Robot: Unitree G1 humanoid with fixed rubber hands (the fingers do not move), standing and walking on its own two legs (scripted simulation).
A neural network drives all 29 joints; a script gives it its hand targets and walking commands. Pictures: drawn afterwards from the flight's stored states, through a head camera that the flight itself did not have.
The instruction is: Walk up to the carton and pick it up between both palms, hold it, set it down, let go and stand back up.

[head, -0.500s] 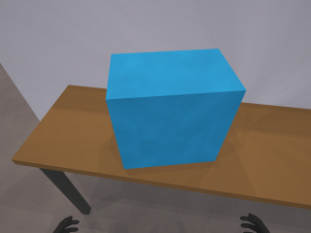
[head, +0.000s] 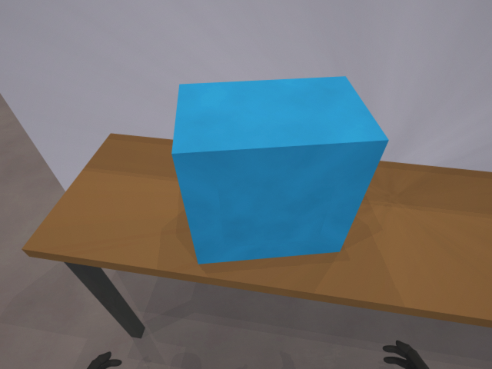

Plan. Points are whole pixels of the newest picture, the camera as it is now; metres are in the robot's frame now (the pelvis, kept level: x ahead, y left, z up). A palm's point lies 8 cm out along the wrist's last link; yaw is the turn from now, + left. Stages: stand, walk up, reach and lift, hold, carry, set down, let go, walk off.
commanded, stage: stand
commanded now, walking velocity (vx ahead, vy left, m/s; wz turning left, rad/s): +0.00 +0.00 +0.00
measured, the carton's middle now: (267, 176) +0.47 -0.01 +0.07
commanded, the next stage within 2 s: walk up in 0.88 s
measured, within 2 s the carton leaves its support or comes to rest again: neither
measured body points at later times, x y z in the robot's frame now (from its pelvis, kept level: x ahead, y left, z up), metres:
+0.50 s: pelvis -0.01 +0.00 +0.01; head +0.00 +0.01 +0.46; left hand +0.12 +0.29 -0.10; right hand +0.15 -0.26 -0.08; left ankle +0.02 +0.12 -0.72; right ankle +0.02 -0.12 -0.72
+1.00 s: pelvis -0.01 +0.00 +0.01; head -0.01 +0.01 +0.46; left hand +0.10 +0.29 -0.11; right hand +0.13 -0.26 -0.09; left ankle +0.02 +0.12 -0.72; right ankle +0.02 -0.12 -0.72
